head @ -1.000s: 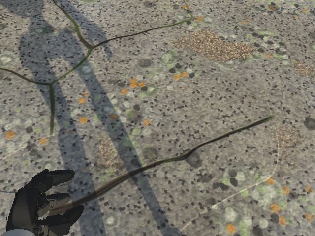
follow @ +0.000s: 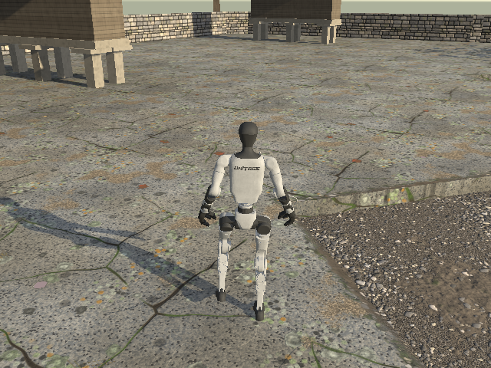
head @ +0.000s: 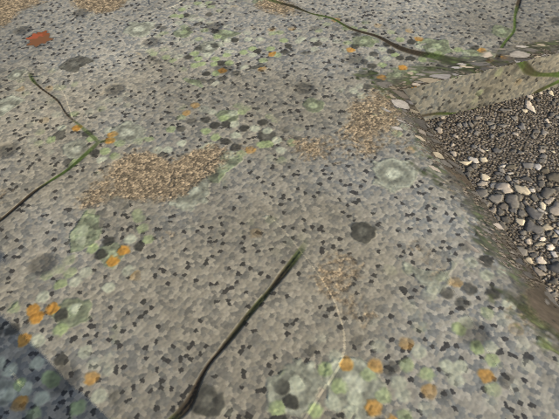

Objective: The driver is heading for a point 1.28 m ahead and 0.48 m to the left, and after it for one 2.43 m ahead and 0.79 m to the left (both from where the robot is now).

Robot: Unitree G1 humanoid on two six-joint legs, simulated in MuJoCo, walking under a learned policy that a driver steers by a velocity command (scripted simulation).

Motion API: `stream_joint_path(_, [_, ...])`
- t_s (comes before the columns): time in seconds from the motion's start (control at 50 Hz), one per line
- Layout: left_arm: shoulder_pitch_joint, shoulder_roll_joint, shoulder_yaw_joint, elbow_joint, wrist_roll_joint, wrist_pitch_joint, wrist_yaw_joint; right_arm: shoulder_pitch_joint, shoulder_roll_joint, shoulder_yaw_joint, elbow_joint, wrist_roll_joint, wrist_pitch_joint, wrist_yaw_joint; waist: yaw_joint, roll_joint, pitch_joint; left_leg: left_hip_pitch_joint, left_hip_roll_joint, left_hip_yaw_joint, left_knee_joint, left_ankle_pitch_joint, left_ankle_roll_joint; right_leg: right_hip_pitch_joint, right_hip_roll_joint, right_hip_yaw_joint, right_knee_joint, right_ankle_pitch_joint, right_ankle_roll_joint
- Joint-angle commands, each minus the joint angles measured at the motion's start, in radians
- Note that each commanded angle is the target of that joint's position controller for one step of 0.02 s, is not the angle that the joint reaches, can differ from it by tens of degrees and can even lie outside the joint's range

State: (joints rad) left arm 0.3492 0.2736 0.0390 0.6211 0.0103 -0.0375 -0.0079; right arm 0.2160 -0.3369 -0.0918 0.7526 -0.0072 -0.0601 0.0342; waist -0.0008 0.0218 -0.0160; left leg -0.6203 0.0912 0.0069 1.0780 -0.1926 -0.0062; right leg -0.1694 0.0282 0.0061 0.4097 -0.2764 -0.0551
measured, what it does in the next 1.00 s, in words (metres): walks ahead, turning left: left foot, then right foot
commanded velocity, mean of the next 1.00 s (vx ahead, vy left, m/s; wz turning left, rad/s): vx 0.91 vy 0.00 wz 0.60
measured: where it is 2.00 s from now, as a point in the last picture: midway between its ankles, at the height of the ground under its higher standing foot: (99, 149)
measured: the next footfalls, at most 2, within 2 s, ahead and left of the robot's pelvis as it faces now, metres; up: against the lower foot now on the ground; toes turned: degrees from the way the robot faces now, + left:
left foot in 0.34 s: +0.38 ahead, +0.16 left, +0.00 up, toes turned +18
right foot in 0.80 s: +0.86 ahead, +0.23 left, +0.00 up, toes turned +41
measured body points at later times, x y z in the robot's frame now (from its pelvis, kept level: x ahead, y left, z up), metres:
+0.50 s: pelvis +0.34 +0.12 -0.02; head +0.36 +0.14 +0.43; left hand +0.39 +0.40 -0.12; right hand +0.49 -0.14 -0.13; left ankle +0.34 +0.15 -0.74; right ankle +0.29 -0.07 -0.63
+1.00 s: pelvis +0.77 +0.31 -0.01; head +0.79 +0.33 +0.44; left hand +0.56 +0.52 -0.13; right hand +1.10 +0.24 -0.08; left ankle +0.70 +0.38 -0.66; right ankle +0.83 +0.20 -0.74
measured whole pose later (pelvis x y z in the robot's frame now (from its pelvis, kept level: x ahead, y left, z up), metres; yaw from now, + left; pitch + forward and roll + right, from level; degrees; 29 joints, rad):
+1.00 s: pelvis +0.77 +0.31 -0.01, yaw +39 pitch +2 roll -2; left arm 0.47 0.33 0.06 0.87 0.03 -0.08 0.00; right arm 0.09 -0.33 -0.01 0.69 -0.07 -0.06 0.04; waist 0.07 0.02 0.00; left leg -0.56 -0.01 -0.04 1.15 -0.33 0.07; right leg -0.20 0.05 0.01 0.43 -0.26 -0.03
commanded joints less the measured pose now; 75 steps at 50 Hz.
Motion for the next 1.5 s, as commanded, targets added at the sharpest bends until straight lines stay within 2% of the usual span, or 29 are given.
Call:
stream_joint_path(0.02, [0.033,0.181,0.05,-0.015,0.032,-0.024,-0.01,-0.077,-0.024,0.013,-0.052,-0.065,0.044,0.034,0.028,-0.106,0.064,-0.16,0.002,0.014,-0.025,0.109,-0.028,0.045,-0.209,0.152,-0.324,-0.135,-0.108])
stream_joint_path(0.08, [0.055,0.165,0.045,0.013,0.031,-0.036,-0.01,-0.109,-0.049,0.001,-0.065,-0.016,0.055,0.046,0.043,-0.126,0.124,-0.249,-0.054,-0.095,-0.042,0.161,-0.027,0.079,-0.255,0.078,-0.361,-0.143,-0.088])
stream_joint_path(0.24, [0.052,0.145,0.043,0.121,0.034,-0.062,0.017,-0.215,-0.012,0.033,-0.12,-0.029,0.049,0.074,0.047,-0.09,0.216,-0.225,-0.01,0.069,-0.289,0.138,0.106,0.264,-0.296,-0.169,-0.406,0.171,-0.058])
stream_joint_path(0.3, [0.049,0.198,0.049,0.149,0.043,-0.043,0.029,-0.108,-0.02,0.033,-0.121,-0.011,0.056,0.048,-0.02,-0.145,0.078,0.016,-0.144,0.198,-0.332,-0.058,0.203,0.368,-0.302,-0.252,-0.1,1.145,-0.036])
stream_joint_path(0.34, [0.013,0.248,0.057,0.135,0.042,-0.018,0.033,0.254,-0.108,-0.006,-0.03,-0.013,0.036,0.027,-0.194,-0.127,-0.136,0.463,-0.247,0.171,-0.392,-0.158,0.255,0.226,-0.287,-0.261,0.444,1.296,-0.026])
stream_joint_path(0.36, [0.037,0.175,0.032,0.105,0.031,-0.03,0.023,0.365,-0.22,-0.047,0.002,-0.027,0.041,0.008,-0.207,0.032,-0.224,0.789,-0.103,-0.137,-0.496,-0.411,0.314,-0.114,-0.206,-0.249,0.796,0.852,0.014])
stream_joint_path(0.38, [-0.02,0.077,0.008,0.031,0.023,-0.055,-0.003,0.295,-0.295,-0.068,-0.009,-0.006,0.051,0.004,-0.114,0.286,-0.242,0.944,0.129,-0.781,-0.762,-0.65,0.45,-0.523,0.051,-0.111,1.124,-0.126,0.07])
stream_joint_path(0.4, [-0.157,0.128,0.005,-0.008,0.032,-0.073,-0.003,0.276,-0.266,-0.064,-0.021,0.001,0.047,0.006,-0.155,0.105,-0.192,0.963,0.139,-0.869,-0.817,-0.496,0.431,-0.676,0.012,0.077,1.181,-0.073,0.043])
stream_joint_path(0.44, [-0.184,0.117,-0.011,-0.016,0.027,-0.096,-0.002,0.273,-0.194,-0.049,0.013,-0.006,0.036,-0.018,-0.085,-0.067,-0.043,0.73,0.101,-0.654,-0.82,-0.235,0.348,-0.619,-0.1,0.084,0.997,0.002,0.028])
stream_joint_path(0.52, [-0.146,0.103,-0.025,-0.007,0.071,-0.023,-0.011,0.175,-0.115,-0.01,-0.01,0.005,0.001,-0.027,0.021,-0.041,0.068,0.42,-0.037,-0.424,-0.875,-0.127,0.332,-0.503,-0.154,0.053,0.792,-0.055,0.084])
stream_joint_path(0.6, [-0.376,0.081,-0.045,-0.097,0.05,-0.015,-0.027,0.197,-0.133,-0.014,-0.011,0.008,-0.013,-0.024,-0.035,-0.006,0.163,0.296,-0.099,-0.368,-0.949,0.07,0.304,-0.481,-0.127,-0.023,0.449,0.182,0.126])
stream_joint_path(0.72, [-0.403,0.115,-0.037,-0.113,0.025,-0.033,-0.017,0.207,-0.189,-0.033,0.015,0.021,-0.02,-0.034,-0.057,0.033,0.051,0.487,-0.068,-0.389,-0.823,0.61,0.206,-0.214,-0.026,-0.014,0.121,0.366,0.073])
stream_joint_path(0.76, [-0.158,0.209,0.005,-0.05,0.013,-0.036,0.01,0.16,-0.251,-0.045,0.011,0.005,-0.022,-0.035,0.074,0.037,-0.114,0.516,-0.073,-0.397,-0.528,0.855,0.156,0.085,0.014,-0.001,0.158,0.2,0.057])
stream_joint_path(0.78, [0.081,0.245,0.029,0.012,0.008,-0.034,0.032,0.097,-0.249,-0.042,0.007,-0.01,-0.029,-0.03,0.212,0.032,-0.208,0.44,-0.096,-0.364,-0.281,0.821,0.144,0.303,-0.026,-0.015,0.174,0.134,0.048])
stream_joint_path(0.8, [0.281,0.298,0.052,0.053,0.037,-0.04,0.056,0.092,-0.109,-0.007,-0.007,-0.022,-0.043,-0.033,0.262,-0.111,-0.312,0.284,-0.158,-0.297,0.093,0.376,0.142,0.507,-0.22,0.199,0.172,-0.225,0.022])
stream_joint_path(0.82, [0.182,0.374,0.065,0.053,0.067,-0.043,0.044,0.27,0.034,0.038,-0.052,0.035,-0.044,-0.023,0.076,-0.532,-0.435,0.031,-0.284,-0.194,0.359,-0.28,0.1,0.634,-0.484,0.846,-0.1,-0.411,-0.099])
stream_joint_path(0.84, [0.06,0.276,0.064,0.04,0.049,-0.036,0.025,0.245,-0.05,0.045,-0.004,0.001,-0.035,-0.03,0.078,-0.34,-0.314,-0.072,-0.199,-0.175,0.388,-0.179,0.125,0.51,-0.425,0.93,-0.17,-0.556,-0.149])
stream_joint_path(0.88, [0.0,0.144,0.039,0.074,0.036,-0.038,0.007,0.048,-0.092,0.039,-0.029,-0.032,-0.025,-0.009,0.081,-0.059,-0.09,-0.057,-0.13,-0.147,0.302,-0.084,0.117,0.235,-0.323,0.62,-0.145,-0.306,-0.159])
stream_joint_path(0.98, [0.102,0.117,0.022,0.199,0.005,-0.064,0.001,-0.118,-0.015,0.085,-0.148,-0.078,-0.01,0.015,-0.004,-0.099,0.072,-0.131,-0.029,-0.109,0.034,-0.168,0.059,0.042,-0.233,0.44,-0.21,-0.005,-0.184])
stream_joint_path(1.04, [0.028,0.175,0.047,0.176,0.011,-0.066,0.004,-0.24,-0.004,0.118,-0.208,-0.051,-0.024,0.042,-0.02,-0.092,0.111,0.132,-0.035,-0.039,-0.336,0.032,0.014,-0.209,-0.156,0.291,-0.312,0.052,-0.154])
stream_joint_path(1.1, [0.055,0.231,0.065,0.183,-0.011,-0.071,-0.019,-0.221,-0.044,0.103,-0.182,-0.027,-0.02,0.036,-0.023,-0.087,0.086,0.4,-0.086,0.012,-0.424,0.155,0.014,-0.254,-0.186,0.277,-0.333,0.231,-0.134])
stream_joint_path(1.16, [0.109,0.244,0.068,0.21,-0.016,-0.066,-0.023,0.007,-0.108,0.059,-0.102,-0.049,-0.026,-0.01,-0.126,-0.013,-0.084,0.685,-0.127,0.027,-0.508,0.041,0.04,-0.157,-0.104,0.188,0.134,0.587,-0.079])
stream_joint_path(1.18, [0.086,0.211,0.06,0.197,-0.019,-0.071,-0.023,0.169,-0.165,0.034,-0.084,-0.067,-0.033,-0.034,-0.21,0.021,-0.175,0.885,0.021,-0.114,-0.529,-0.131,0.063,-0.312,-0.042,0.154,0.435,0.448,-0.054])
stream_joint_path(1.2, [0.108,0.055,0.028,0.162,-0.02,-0.071,-0.011,0.288,-0.233,0.017,-0.074,-0.09,-0.036,-0.052,-0.187,0.209,-0.273,1.021,0.32,-0.502,-0.649,-0.513,0.085,-0.496,0.014,0.115,0.783,-0.212,-0.048])
stream_joint_path(1.22, [0.145,0.078,0.026,0.123,-0.04,-0.058,-0.008,0.232,-0.251,0.007,-0.085,-0.068,-0.021,-0.056,-0.131,0.273,-0.3,0.945,0.403,-0.887,-0.859,-0.687,0.152,-0.614,0.024,0.092,0.943,-0.16,-0.057])
stream_joint_path(1.26, [0.008,0.107,0.031,0.134,-0.001,-0.027,-0.016,0.086,-0.084,0.034,-0.084,-0.042,-0.027,-0.048,-0.083,0.074,-0.035,0.726,0.292,-0.551,-0.834,-0.457,0.156,-0.672,-0.088,0.065,0.931,-0.006,-0.051])
stream_joint_path(1.36, [-0.123,0.033,0.02,0.083,0.021,0.033,-0.056,0.135,0.006,0.052,0.014,-0.01,-0.066,-0.036,-0.005,0.079,0.08,0.598,0.192,-0.113,-0.889,0.158,0.1,-0.674,-0.153,0.043,0.846,0.047,-0.02])
stream_joint_path(1.44, [-0.28,0.013,-0.009,-0.005,0.02,0.025,-0.083,0.055,0.0,0.052,0.028,-0.009,-0.076,-0.043,0.045,0.039,0.142,0.486,0.103,0.173,-0.918,0.502,0.06,-0.554,-0.117,-0.06,0.531,0.255,-0.028])
stream_joint_path(1.5, [-0.243,0.036,-0.011,0.017,0.032,0.014,-0.099,0.1,-0.089,0.033,0.04,0.005,-0.08,-0.059,0.065,0.015,0.081,0.473,0.074,0.25,-0.753,0.918,0.031,-0.23,0.033,-0.216,0.284,0.376,-0.048])
Keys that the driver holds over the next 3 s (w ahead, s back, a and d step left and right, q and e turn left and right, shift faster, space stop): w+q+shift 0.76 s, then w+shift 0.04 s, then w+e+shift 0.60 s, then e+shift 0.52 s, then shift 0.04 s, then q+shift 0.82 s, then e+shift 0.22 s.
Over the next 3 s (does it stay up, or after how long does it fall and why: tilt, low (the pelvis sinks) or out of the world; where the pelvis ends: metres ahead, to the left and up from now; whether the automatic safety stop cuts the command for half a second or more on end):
stays up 1.49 0.76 -0.01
